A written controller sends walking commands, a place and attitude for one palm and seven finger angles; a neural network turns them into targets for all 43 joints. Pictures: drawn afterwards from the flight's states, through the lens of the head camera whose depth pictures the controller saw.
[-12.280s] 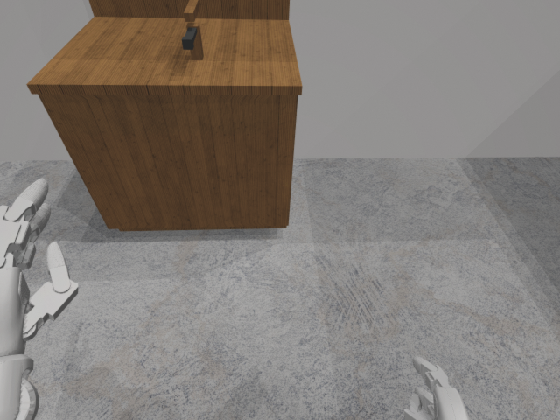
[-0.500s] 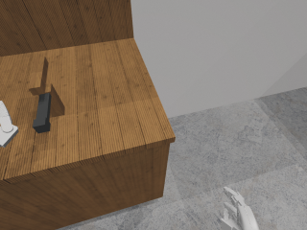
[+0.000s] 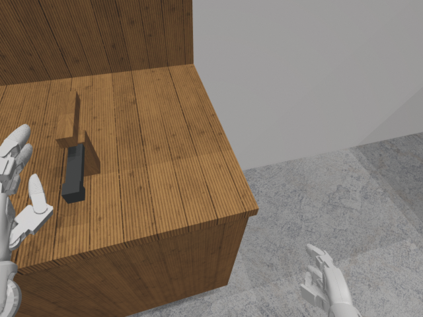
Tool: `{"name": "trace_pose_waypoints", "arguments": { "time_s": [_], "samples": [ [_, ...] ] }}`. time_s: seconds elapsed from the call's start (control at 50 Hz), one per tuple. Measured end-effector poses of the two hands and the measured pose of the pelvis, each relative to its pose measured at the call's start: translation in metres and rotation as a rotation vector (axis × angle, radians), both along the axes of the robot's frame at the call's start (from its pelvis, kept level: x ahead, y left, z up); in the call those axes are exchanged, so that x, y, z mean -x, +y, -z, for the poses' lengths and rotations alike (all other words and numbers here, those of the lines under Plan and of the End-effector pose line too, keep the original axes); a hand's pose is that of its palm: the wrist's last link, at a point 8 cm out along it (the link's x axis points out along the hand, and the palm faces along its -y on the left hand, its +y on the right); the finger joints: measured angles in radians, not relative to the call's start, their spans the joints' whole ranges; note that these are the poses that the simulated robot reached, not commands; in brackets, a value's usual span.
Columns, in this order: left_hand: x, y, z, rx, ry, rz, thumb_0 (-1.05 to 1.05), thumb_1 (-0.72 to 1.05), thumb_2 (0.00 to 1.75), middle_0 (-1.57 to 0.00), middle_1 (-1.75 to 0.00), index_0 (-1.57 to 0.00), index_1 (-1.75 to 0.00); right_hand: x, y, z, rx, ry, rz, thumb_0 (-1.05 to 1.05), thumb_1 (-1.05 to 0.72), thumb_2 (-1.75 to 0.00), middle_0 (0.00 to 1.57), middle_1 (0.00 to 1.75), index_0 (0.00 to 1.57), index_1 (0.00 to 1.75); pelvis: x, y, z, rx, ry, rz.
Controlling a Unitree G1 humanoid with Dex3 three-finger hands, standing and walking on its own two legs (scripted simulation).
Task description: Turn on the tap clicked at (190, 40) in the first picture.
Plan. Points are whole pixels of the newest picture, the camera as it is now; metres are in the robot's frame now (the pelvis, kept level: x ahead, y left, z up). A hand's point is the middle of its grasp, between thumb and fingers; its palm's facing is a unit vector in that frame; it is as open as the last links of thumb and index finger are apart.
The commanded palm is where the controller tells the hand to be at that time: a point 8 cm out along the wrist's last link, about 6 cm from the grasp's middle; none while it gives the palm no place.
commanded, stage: come to a stop and stand still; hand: left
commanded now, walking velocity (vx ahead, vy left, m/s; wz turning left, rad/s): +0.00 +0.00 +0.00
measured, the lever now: (73, 192) +0.29 +0.27 +0.09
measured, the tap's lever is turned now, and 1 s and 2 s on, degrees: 0 0 0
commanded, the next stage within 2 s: look again from close up in 0.54 s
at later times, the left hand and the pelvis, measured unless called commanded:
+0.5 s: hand (18, 225) +0.20 +0.27 +0.16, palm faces +0.38 -0.85 -0.36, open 7.4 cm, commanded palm +0.14 +0.31 +0.17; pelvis -0.02 +0.03 +0.00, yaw +0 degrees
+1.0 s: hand (22, 232) +0.19 +0.26 +0.16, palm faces +0.39 -0.85 -0.35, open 7.4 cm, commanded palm +0.13 +0.30 +0.17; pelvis -0.03 +0.02 +0.00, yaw +0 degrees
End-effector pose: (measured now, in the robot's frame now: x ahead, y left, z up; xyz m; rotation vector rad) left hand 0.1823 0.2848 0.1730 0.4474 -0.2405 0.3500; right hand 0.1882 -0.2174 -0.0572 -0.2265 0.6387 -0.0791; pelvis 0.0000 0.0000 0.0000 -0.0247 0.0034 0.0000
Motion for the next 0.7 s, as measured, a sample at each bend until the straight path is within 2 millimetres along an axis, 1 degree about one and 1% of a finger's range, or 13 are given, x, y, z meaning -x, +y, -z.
{"name": "trace_pose_waypoints", "arguments": {
  "time_s": [0.1,0.28,0.4,0.5,0.6,0.7],
  "samples": [
    [0.005,0.010,0.005,0.023,0.010,-0.012,0.02,0.89,0.89,-0.21,-0.30,-0.21,-0.30,0.005,0.014,0.001,-0.001,0.015,-0.013,0.01,-0.90,-0.90,0.20,0.30,0.20,0.30,0.003,0.008,0.000,0.002,-0.004,-0.003],
    [0.014,0.021,0.002,0.029,-0.022,-0.002,0.02,0.89,0.89,-0.21,-0.30,-0.21,-0.30,0.027,0.027,0.006,0.002,0.055,-0.011,0.01,-0.90,-0.90,0.21,0.30,0.20,0.30,0.012,0.019,0.000,0.005,-0.013,-0.005],
    [0.020,0.026,0.003,0.023,-0.019,0.007,0.02,0.89,0.89,-0.21,-0.30,-0.21,-0.30,0.042,0.029,0.008,0.003,0.066,0.009,0.01,-0.90,-0.90,0.21,0.30,0.20,0.30,0.018,0.026,0.000,0.005,-0.017,-0.003],
    [0.025,0.027,0.002,0.012,-0.020,0.011,0.02,0.89,0.89,-0.21,-0.30,-0.21,-0.30,0.051,0.028,0.010,0.006,0.072,0.020,0.01,-0.90,-0.90,0.21,0.30,0.20,0.30,0.022,0.029,0.000,0.004,-0.021,-0.004],
    [0.030,0.028,0.001,0.007,-0.020,0.007,0.02,0.89,0.89,-0.21,-0.30,-0.21,-0.30,0.055,0.026,0.011,0.005,0.072,0.027,0.01,-0.90,-0.90,0.21,0.30,0.20,0.30,0.025,0.029,0.000,0.003,-0.025,-0.004],
    [0.032,0.027,0.002,0.015,-0.019,0.002,0.02,0.89,0.89,-0.21,-0.30,-0.21,-0.30,0.054,0.024,0.011,0.005,0.063,0.028,0.01,-0.90,-0.90,0.21,0.30,0.20,0.30,0.026,0.028,0.000,0.003,-0.029,-0.004]
  ]
}}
